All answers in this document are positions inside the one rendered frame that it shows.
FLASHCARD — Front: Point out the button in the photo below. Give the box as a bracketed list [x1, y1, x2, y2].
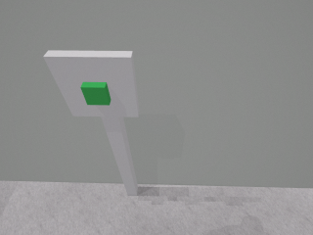
[80, 82, 112, 106]

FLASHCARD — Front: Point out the panel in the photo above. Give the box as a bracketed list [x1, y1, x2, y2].
[43, 50, 140, 196]

